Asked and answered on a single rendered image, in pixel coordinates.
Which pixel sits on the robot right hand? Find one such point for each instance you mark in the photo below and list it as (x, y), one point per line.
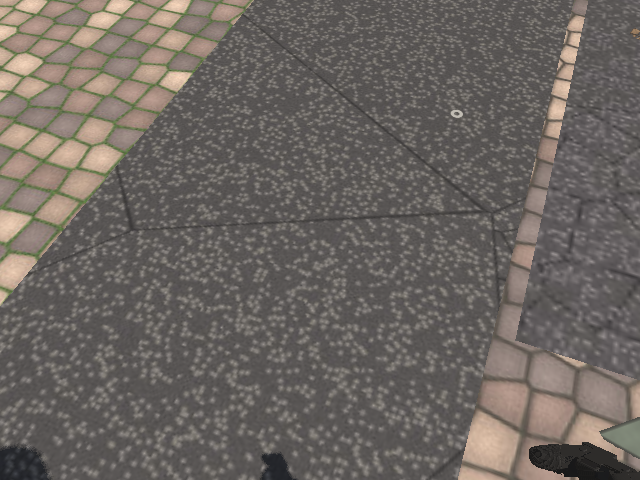
(586, 461)

